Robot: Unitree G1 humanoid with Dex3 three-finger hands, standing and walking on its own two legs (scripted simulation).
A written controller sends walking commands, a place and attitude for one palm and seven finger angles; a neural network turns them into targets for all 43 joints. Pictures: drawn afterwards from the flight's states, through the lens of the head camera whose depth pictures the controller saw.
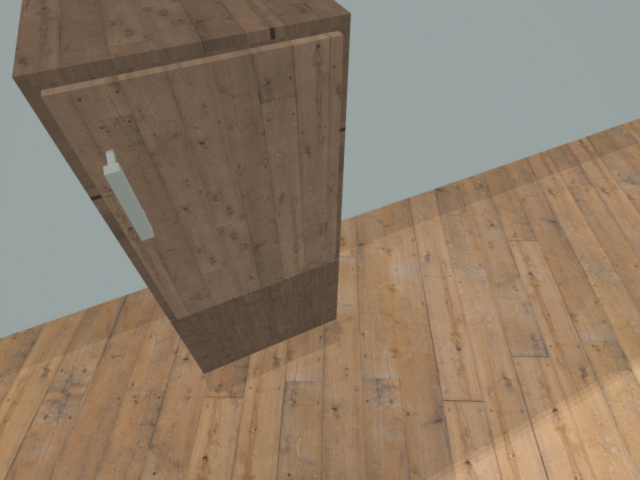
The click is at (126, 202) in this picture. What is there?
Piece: cupboard door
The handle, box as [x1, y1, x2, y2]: [103, 150, 153, 240]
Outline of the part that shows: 106,151 108,164 103,166 104,175 140,238 142,240 152,237 152,228 118,163 115,161 113,151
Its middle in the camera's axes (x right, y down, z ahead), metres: -0.31 -0.07 +0.62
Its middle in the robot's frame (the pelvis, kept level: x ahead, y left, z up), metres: +0.51 +0.33 +0.05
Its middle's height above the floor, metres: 0.81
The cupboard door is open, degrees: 0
